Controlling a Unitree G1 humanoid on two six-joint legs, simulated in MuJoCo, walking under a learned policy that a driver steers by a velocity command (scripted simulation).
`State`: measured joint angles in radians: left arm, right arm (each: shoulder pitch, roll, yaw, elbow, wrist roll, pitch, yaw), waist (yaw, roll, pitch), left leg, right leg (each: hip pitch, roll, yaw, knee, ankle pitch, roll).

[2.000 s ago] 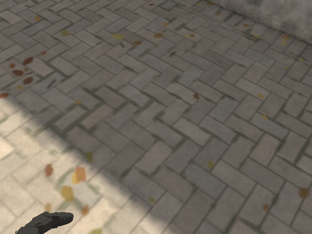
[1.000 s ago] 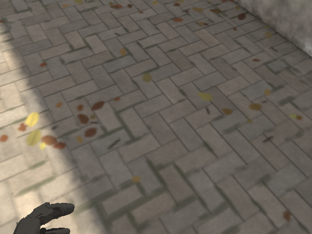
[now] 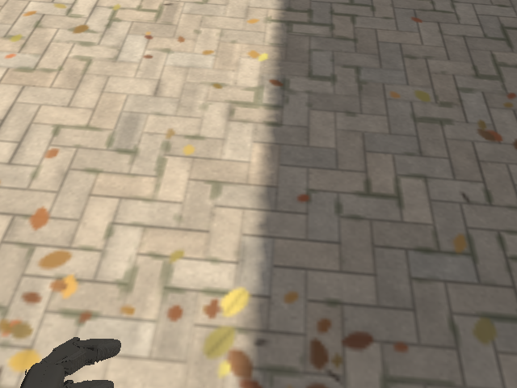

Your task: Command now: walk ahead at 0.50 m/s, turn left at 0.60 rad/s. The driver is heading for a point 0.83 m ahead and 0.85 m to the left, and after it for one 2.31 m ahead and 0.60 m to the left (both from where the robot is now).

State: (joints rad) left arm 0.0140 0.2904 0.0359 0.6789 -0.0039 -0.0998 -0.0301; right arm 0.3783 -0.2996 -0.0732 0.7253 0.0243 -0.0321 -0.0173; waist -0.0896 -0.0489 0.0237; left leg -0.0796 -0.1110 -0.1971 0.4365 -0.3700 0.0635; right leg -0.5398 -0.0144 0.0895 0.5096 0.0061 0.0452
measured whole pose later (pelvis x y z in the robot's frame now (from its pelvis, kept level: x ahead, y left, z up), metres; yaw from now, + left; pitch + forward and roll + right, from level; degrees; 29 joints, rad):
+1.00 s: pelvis +0.53 +0.14 +0.00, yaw +36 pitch +2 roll +0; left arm 0.00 0.29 0.03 0.67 0.00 -0.10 -0.03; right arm 0.38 -0.30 -0.07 0.73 0.02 -0.03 -0.02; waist -0.09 -0.05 0.02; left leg -0.07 -0.12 -0.21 0.45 -0.38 0.07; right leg -0.53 -0.01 0.09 0.50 0.00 0.04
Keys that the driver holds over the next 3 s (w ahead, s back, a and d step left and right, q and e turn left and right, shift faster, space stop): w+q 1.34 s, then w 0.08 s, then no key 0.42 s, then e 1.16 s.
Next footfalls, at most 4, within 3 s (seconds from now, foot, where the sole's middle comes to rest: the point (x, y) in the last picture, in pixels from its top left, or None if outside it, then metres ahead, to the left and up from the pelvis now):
0.04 right None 0.20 -0.13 -0.77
0.56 left None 0.42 0.19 -0.77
1.04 right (183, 286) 0.77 0.14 -0.77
1.54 left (38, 298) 0.76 0.54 -0.77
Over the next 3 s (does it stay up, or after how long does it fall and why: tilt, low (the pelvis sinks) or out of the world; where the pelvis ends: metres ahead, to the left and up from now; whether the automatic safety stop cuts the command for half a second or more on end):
stays up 0.85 0.46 0.01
